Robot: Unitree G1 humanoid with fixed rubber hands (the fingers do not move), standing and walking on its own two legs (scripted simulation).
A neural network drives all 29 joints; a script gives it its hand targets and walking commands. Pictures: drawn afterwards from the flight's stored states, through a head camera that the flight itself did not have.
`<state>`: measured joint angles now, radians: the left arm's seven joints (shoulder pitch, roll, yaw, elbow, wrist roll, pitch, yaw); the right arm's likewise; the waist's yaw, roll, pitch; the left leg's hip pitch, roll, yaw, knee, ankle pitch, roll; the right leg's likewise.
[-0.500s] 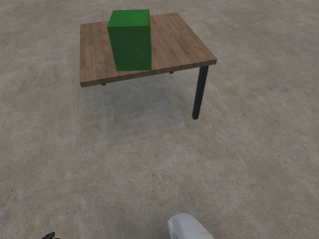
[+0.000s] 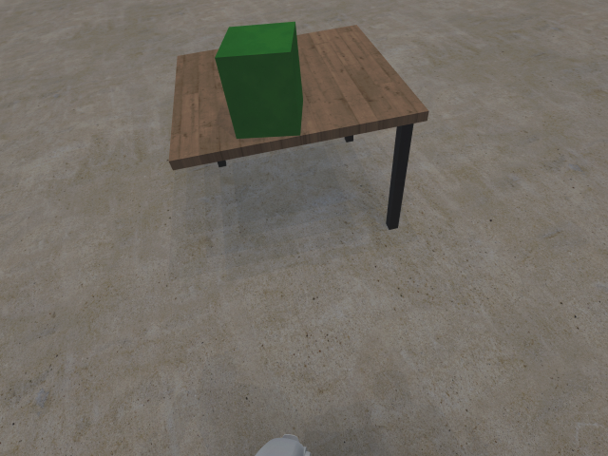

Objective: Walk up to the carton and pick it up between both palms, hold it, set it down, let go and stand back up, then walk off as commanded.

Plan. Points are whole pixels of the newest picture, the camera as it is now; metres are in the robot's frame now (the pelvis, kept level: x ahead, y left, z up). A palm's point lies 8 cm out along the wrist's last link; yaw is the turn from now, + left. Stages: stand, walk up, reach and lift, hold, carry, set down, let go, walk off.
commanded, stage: walk off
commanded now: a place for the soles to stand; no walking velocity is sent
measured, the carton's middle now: (265, 81) +1.14 +0.18 -0.05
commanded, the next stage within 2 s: none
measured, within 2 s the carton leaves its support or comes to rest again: neither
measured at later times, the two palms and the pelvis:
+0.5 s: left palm (15, 436) +0.18 +0.43 -0.05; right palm out of the picture +0.17 -0.23 -0.08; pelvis +0.10 +0.10 +0.02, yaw +3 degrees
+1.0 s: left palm out of the picture +0.15 +0.45 -0.08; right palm out of the picture +0.17 -0.19 -0.09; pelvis +0.06 +0.13 +0.00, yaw +5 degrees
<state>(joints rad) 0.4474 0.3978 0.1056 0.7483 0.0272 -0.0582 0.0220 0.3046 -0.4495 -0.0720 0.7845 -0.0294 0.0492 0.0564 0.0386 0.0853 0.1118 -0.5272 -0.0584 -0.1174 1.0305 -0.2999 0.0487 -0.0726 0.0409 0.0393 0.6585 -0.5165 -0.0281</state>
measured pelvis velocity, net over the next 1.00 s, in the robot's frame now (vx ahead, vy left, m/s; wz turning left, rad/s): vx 0.06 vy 0.13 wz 0.10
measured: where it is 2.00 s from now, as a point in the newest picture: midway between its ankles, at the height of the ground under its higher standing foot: outside the picture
